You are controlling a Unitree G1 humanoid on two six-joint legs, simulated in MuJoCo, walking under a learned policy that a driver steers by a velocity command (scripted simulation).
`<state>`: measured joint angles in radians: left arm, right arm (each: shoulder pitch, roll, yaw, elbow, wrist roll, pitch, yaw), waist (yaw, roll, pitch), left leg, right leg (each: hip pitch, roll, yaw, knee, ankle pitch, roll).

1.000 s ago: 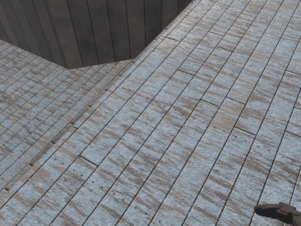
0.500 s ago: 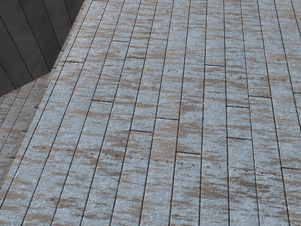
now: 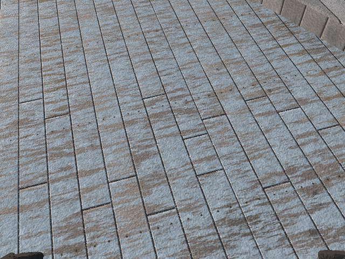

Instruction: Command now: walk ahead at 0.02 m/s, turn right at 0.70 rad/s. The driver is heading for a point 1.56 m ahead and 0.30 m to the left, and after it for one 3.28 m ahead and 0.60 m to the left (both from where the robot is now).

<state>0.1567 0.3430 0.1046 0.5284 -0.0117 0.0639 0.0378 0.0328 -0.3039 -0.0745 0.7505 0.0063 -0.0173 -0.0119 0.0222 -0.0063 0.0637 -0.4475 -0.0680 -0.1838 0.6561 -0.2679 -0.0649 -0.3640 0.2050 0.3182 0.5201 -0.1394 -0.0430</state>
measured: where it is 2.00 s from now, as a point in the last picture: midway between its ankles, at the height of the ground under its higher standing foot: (187, 214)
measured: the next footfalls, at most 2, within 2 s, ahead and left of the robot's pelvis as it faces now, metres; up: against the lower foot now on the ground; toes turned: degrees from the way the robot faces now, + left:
left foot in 0.06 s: +0.11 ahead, +0.14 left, +0.00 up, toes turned -11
right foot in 0.42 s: +0.02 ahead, -0.10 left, +0.00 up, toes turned -5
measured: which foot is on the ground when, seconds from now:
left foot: up 0.00-0.04, down 0.06-1.00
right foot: down 0.00-0.06, up 0.08-0.40, down 0.42-1.00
